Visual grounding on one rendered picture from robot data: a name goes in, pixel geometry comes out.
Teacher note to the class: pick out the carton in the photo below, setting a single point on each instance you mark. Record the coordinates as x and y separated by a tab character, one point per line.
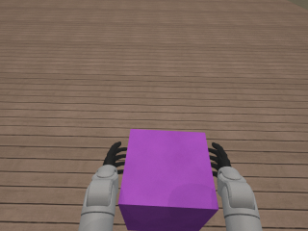
167	182

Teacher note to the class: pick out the left robot forearm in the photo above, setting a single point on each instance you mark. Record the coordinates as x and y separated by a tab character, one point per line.
99	208

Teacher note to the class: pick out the robot right hand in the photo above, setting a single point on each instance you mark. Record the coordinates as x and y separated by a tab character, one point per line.
221	158

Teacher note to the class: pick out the robot left hand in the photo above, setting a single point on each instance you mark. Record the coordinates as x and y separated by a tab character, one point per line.
112	157

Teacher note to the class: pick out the right robot forearm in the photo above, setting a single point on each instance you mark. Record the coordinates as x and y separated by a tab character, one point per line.
239	205

